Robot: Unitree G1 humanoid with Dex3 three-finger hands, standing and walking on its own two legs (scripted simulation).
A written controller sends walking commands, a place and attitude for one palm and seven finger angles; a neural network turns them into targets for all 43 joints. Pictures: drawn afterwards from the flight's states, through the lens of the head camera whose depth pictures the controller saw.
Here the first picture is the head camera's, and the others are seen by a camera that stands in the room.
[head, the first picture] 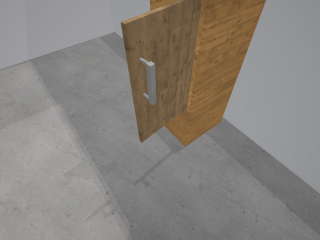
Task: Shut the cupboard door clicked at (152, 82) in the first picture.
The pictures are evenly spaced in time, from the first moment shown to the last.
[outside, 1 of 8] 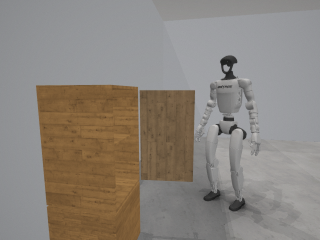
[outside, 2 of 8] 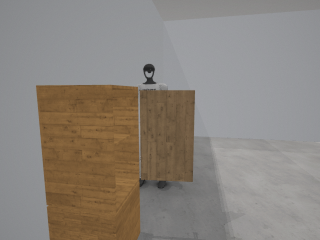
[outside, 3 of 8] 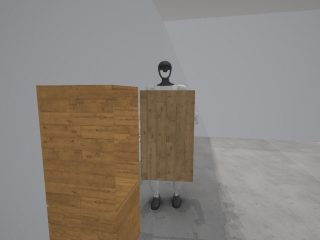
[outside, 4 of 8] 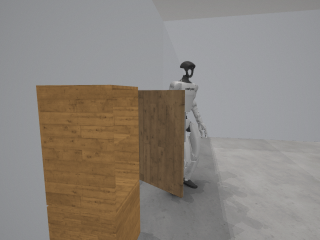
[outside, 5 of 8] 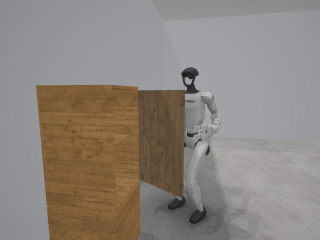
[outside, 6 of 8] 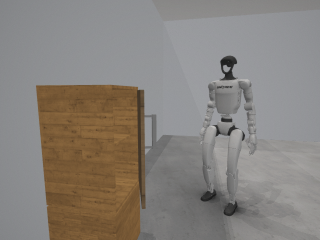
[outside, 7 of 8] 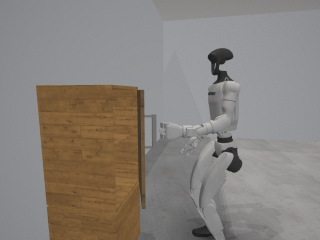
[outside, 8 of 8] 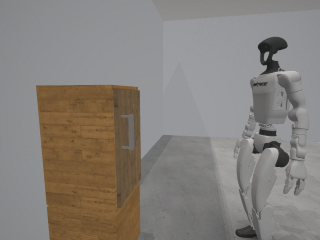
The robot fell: no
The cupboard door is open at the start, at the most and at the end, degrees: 97 97 0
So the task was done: yes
